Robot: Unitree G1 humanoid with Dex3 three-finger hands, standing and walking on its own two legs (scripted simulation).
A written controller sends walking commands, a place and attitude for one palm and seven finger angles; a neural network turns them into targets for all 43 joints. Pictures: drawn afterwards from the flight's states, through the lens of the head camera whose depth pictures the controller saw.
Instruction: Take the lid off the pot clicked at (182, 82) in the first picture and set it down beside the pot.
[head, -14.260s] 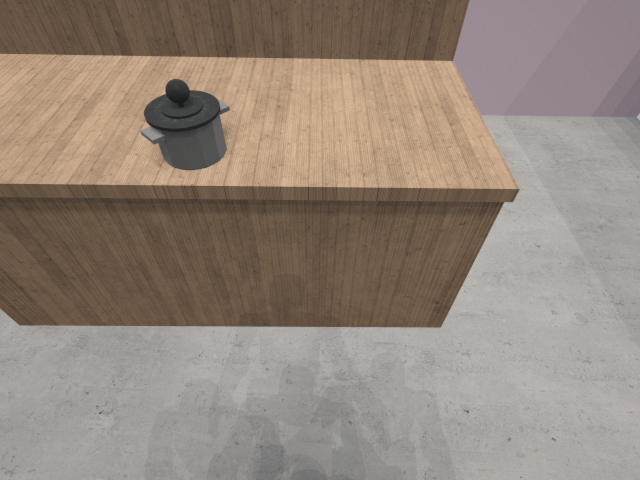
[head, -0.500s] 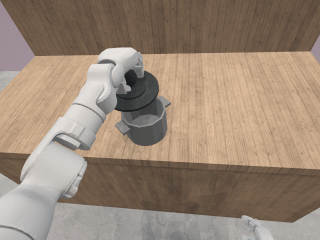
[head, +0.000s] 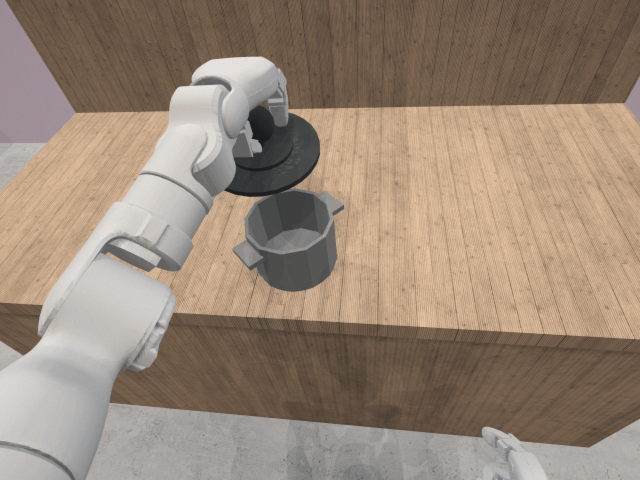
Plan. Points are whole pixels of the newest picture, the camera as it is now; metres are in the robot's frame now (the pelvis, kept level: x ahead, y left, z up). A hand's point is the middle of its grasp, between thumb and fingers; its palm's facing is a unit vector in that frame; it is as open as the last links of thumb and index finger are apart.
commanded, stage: lift the lid straight up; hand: left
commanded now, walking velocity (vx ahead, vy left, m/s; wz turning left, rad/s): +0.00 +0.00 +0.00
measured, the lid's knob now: (255, 124) +0.50 +0.08 +0.21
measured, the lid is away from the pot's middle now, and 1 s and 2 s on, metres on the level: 0.02 0.09 0.22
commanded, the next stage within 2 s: move the lid sideways beside the pot in 0.26 s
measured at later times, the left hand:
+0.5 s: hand (250, 117) +0.48 +0.08 +0.23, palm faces -0.18 -0.01 -0.98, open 7.7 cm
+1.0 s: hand (189, 126) +0.47 +0.15 +0.23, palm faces -0.22 -0.01 -0.98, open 7.7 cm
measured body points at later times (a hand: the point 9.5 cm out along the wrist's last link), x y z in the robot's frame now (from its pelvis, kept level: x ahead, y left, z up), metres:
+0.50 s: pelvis +0.01 +0.00 +0.00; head +0.03 -0.04 +0.45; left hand +0.48 +0.07 +0.28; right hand +0.13 -0.25 -0.13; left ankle -0.01 +0.09 -0.74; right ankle +0.01 -0.12 -0.74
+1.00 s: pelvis +0.00 +0.00 +0.00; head +0.03 -0.03 +0.45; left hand +0.47 +0.15 +0.28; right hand +0.14 -0.25 -0.12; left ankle -0.01 +0.09 -0.74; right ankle +0.01 -0.12 -0.74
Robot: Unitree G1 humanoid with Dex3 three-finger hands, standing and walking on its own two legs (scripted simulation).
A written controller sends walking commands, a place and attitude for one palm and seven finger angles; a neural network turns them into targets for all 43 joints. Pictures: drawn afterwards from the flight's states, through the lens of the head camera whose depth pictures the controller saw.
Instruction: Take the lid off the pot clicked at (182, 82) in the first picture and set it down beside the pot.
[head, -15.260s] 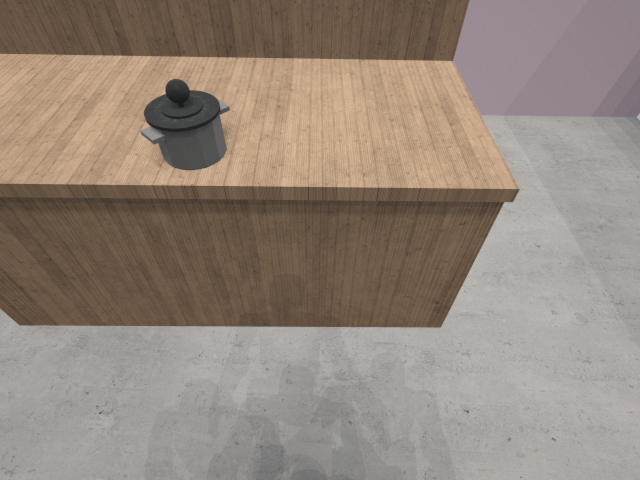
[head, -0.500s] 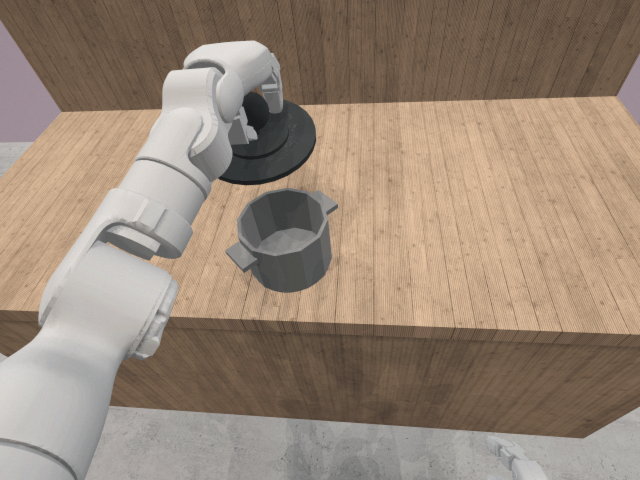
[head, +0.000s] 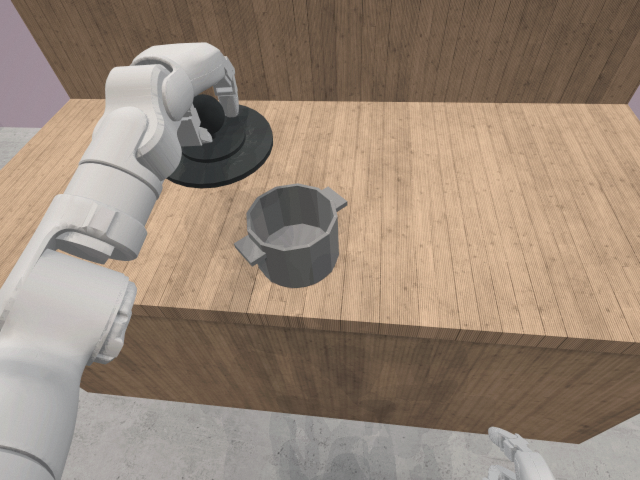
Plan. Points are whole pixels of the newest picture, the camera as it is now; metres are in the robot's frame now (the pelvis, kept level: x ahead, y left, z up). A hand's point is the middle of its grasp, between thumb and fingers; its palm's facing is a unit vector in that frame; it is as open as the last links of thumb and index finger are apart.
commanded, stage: move the lid sideways beside the pot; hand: left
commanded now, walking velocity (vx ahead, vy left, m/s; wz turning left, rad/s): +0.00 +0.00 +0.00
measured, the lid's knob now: (204, 115) +0.50 +0.14 +0.21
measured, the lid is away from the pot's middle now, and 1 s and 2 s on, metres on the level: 0.09 0.22 0.24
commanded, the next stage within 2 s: lower the lid onto the table in 1.40 s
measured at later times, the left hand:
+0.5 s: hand (148, 116) +0.48 +0.20 +0.23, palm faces -0.24 -0.01 -0.97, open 7.7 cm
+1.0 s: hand (103, 121) +0.49 +0.27 +0.22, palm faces -0.28 -0.01 -0.96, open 7.7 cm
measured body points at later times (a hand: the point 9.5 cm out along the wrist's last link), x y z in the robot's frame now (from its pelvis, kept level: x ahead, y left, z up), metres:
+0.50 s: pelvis +0.00 +0.01 +0.00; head +0.04 -0.01 +0.45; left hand +0.49 +0.20 +0.28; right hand +0.10 -0.25 -0.13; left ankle -0.01 +0.08 -0.74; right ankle +0.01 -0.12 -0.74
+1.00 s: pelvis +0.01 +0.02 +0.00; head +0.07 +0.01 +0.45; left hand +0.50 +0.26 +0.27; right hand +0.10 -0.25 -0.13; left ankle -0.01 +0.08 -0.74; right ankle +0.01 -0.12 -0.74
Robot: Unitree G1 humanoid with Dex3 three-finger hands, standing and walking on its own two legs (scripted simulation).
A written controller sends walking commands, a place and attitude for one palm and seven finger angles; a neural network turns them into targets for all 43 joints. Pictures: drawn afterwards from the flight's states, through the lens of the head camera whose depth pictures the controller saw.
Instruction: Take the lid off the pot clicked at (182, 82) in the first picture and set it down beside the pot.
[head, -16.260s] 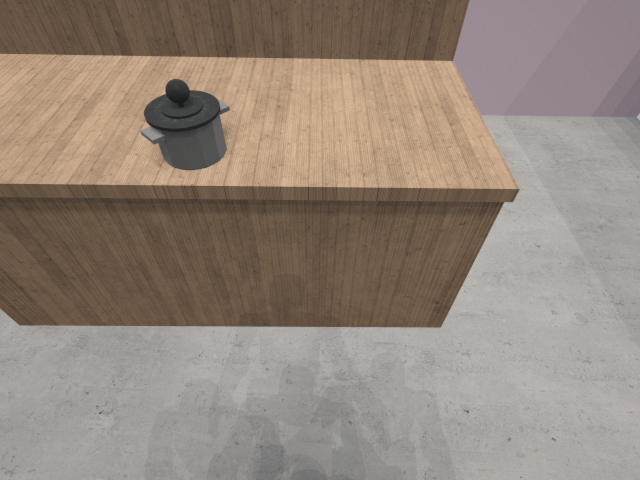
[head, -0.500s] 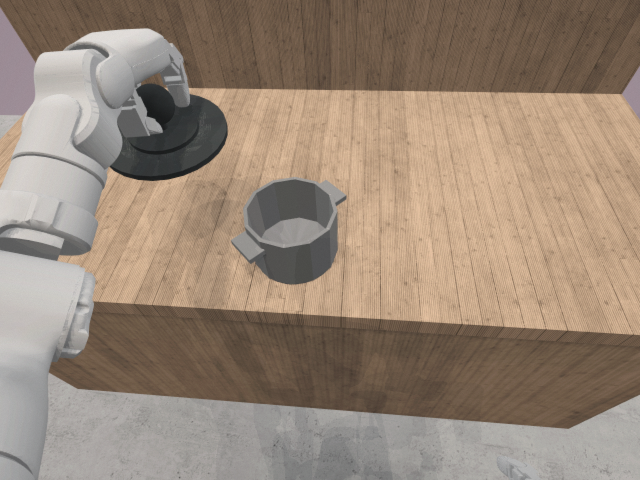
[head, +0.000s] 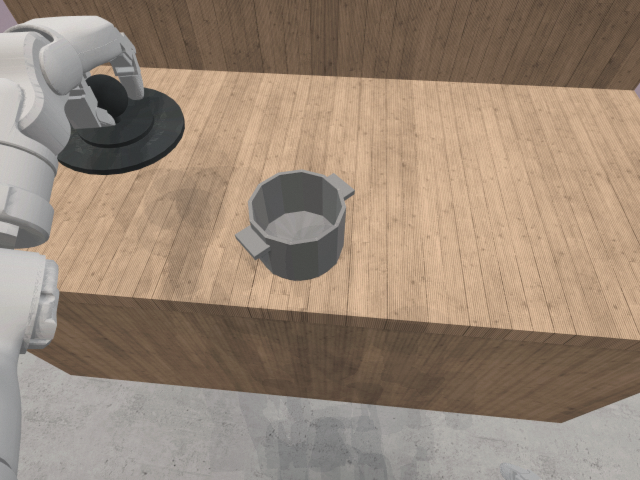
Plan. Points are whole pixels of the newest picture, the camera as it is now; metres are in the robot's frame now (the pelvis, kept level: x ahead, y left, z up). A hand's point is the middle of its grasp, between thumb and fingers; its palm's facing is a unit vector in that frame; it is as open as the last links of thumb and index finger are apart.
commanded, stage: move the lid sideways beside the pot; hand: left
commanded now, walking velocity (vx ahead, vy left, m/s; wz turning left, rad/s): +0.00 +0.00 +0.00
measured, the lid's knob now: (104, 96) +0.51 +0.24 +0.20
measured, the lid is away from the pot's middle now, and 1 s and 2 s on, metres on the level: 0.22 0.24 0.24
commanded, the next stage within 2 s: lower the lid onto the table in 0.40 s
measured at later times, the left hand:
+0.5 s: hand (55, 102) +0.47 +0.27 +0.22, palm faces -0.26 -0.01 -0.97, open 7.7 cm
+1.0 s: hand (74, 126) +0.47 +0.27 +0.19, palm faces -0.33 -0.03 -0.94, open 7.7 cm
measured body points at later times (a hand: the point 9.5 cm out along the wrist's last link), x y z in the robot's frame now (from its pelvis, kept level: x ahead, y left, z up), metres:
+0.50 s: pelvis +0.00 +0.00 +0.00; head +0.06 -0.01 +0.45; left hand +0.48 +0.27 +0.28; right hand +0.11 -0.26 -0.13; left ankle -0.02 +0.06 -0.74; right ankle +0.00 -0.14 -0.74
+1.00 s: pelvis +0.00 +0.00 +0.00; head +0.06 -0.01 +0.44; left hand +0.48 +0.27 +0.24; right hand +0.06 -0.28 -0.13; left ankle -0.02 +0.06 -0.74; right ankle +0.00 -0.14 -0.74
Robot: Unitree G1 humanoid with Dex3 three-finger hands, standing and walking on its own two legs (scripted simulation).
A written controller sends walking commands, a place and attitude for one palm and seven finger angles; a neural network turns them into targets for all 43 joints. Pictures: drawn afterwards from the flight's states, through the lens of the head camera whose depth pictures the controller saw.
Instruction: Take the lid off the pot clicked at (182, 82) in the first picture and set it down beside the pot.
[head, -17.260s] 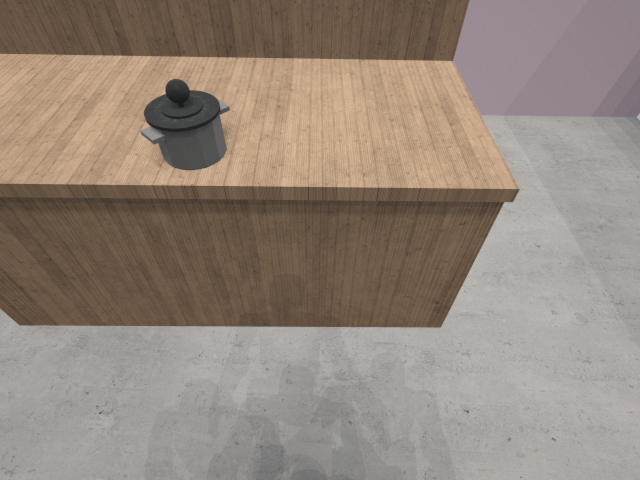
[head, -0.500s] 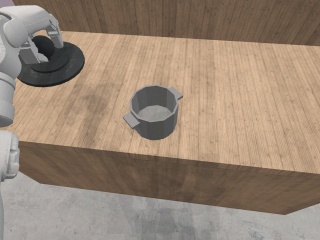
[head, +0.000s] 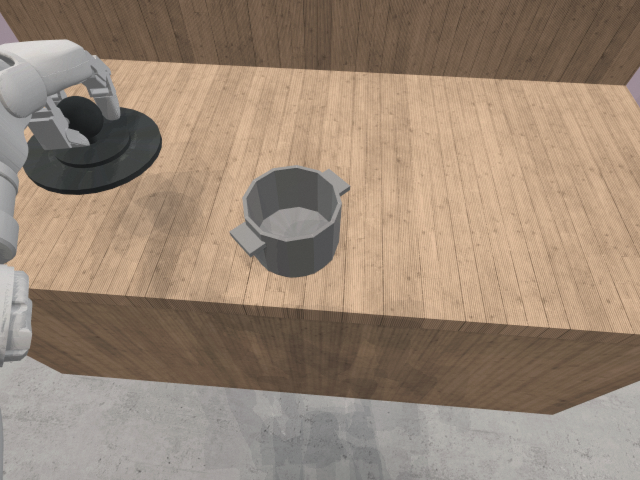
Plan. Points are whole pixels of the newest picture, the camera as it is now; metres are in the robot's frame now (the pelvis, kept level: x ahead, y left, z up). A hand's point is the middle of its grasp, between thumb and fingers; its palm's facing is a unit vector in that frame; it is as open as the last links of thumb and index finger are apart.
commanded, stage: lower the lid onto the table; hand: left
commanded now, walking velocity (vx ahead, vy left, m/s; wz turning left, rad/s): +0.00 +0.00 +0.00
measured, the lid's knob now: (79, 117) +0.50 +0.28 +0.17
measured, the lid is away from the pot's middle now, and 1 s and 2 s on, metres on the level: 0.24 0.24 0.25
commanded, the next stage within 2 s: none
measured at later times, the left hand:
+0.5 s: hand (84, 141) +0.48 +0.27 +0.16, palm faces -0.34 -0.02 -0.94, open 7.7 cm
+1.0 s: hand (98, 164) +0.48 +0.27 +0.12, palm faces -0.41 -0.03 -0.91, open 7.7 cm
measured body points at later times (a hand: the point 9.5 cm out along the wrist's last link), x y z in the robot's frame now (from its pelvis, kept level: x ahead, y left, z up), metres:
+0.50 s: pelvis +0.01 +0.01 +0.00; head +0.07 +0.00 +0.44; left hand +0.49 +0.27 +0.21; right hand +0.09 -0.26 -0.13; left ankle -0.02 +0.06 -0.74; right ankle +0.00 -0.15 -0.74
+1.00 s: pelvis +0.01 +0.00 +0.00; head +0.09 +0.01 +0.44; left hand +0.50 +0.27 +0.17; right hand +0.05 -0.28 -0.13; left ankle -0.02 +0.06 -0.74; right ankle +0.00 -0.15 -0.74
